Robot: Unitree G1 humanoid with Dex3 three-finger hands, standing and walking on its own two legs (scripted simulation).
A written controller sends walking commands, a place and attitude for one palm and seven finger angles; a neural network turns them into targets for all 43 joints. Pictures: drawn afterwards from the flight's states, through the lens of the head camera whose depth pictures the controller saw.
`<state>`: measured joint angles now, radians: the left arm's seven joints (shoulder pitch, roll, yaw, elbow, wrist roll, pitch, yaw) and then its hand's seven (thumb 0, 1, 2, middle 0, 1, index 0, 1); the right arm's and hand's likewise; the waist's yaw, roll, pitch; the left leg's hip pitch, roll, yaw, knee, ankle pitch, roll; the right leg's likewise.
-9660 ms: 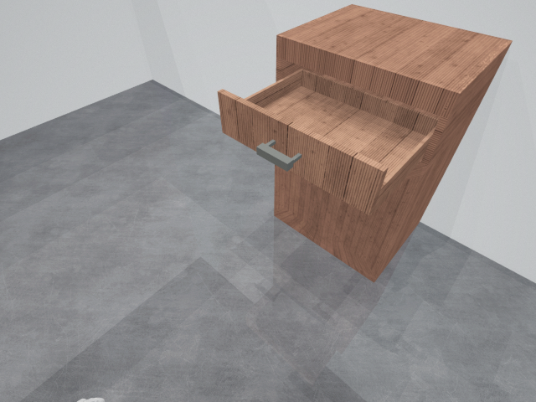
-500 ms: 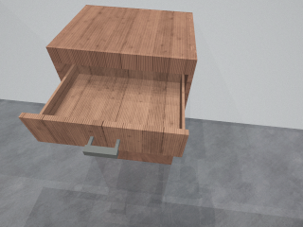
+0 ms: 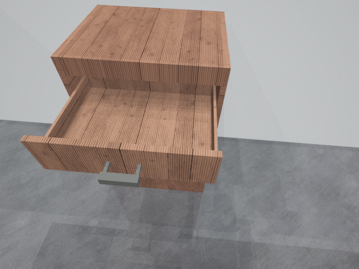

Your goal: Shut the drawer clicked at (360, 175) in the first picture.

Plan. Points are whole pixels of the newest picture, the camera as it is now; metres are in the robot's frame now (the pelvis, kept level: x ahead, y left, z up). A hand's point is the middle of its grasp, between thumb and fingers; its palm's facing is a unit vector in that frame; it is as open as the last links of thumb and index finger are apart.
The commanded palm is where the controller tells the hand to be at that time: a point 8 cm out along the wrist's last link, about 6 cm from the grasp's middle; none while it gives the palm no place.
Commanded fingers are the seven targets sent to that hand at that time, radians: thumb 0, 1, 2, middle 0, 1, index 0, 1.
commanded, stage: look again from close up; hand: left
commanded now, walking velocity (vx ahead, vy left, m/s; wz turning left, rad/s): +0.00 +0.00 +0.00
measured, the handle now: (121, 172) +0.36 +0.18 -0.04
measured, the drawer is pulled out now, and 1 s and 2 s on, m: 0.29 0.29 0.29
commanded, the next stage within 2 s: shuffle to correct the standing spot in 0.08 s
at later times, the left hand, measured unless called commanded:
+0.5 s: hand out of the picture +0.00 +0.15 -0.18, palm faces +0.05 -0.98 -0.18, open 7.3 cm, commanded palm none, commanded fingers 0.00 0.90 0.90 -0.20 -0.30 -0.20 -0.30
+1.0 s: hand out of the picture +0.12 +0.19 -0.18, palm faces +0.00 -0.96 -0.27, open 7.3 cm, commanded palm none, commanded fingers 0.00 0.90 0.90 -0.20 -0.30 -0.20 -0.30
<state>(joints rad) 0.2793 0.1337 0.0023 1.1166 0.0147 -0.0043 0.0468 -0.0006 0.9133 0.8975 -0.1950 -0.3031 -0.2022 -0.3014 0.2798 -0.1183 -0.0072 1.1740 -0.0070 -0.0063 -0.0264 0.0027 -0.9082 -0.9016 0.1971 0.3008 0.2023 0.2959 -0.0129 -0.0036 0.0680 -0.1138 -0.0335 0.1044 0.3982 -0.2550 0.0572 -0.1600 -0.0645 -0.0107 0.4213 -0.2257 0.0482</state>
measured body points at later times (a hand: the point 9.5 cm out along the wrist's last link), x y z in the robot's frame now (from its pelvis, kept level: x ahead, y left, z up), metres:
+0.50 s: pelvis +0.04 -0.01 -0.01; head +0.06 -0.02 +0.44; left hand +0.00 +0.20 -0.17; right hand +0.00 -0.23 -0.17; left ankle -0.02 +0.08 -0.74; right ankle +0.00 -0.15 -0.74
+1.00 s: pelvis +0.05 -0.01 -0.01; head +0.10 -0.01 +0.44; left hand +0.12 +0.24 -0.16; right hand +0.10 -0.25 -0.16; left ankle -0.01 +0.08 -0.74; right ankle +0.04 -0.14 -0.73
